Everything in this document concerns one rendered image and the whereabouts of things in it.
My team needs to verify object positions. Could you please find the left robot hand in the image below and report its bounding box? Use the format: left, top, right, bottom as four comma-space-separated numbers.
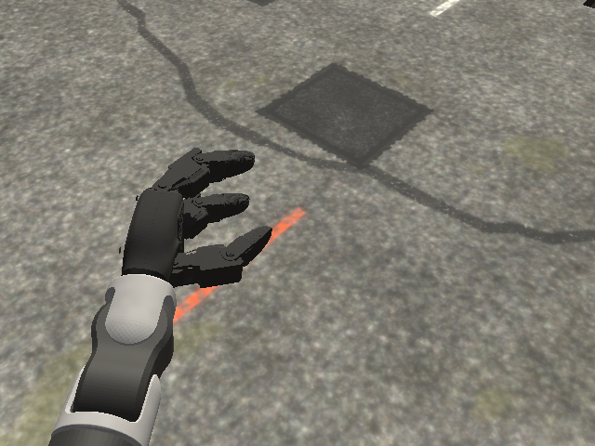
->
119, 148, 272, 288

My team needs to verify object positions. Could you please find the robot left forearm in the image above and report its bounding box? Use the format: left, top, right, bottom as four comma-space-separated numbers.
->
48, 274, 177, 446

